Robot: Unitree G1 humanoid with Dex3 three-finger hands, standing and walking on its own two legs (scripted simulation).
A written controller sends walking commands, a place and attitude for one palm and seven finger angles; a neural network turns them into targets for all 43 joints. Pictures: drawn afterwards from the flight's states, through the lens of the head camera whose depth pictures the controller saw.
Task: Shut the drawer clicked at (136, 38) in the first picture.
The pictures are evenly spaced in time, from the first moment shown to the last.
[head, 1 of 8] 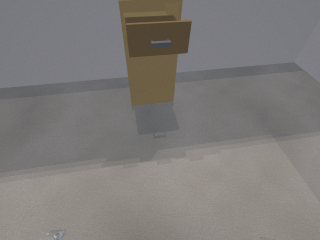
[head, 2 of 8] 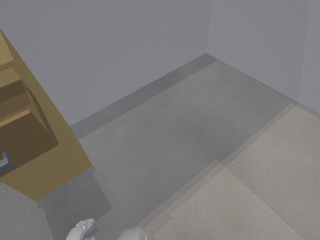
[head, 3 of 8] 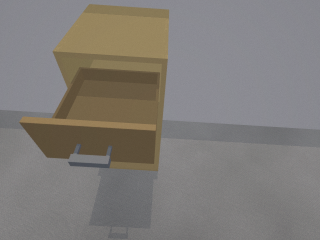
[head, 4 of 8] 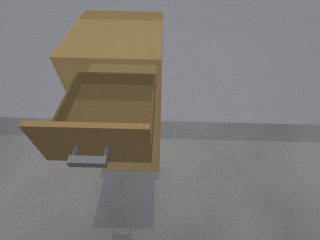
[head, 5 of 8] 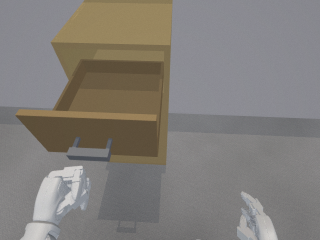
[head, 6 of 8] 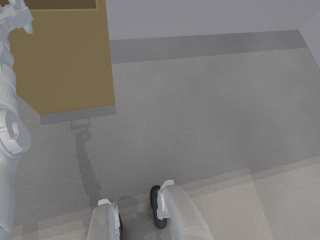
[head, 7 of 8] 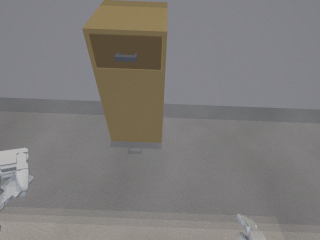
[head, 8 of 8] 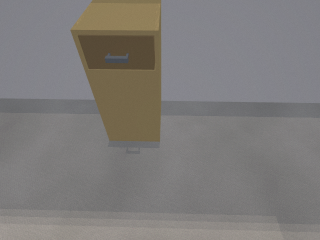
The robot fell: no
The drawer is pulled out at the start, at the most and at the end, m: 0.30 0.30 0.00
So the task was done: yes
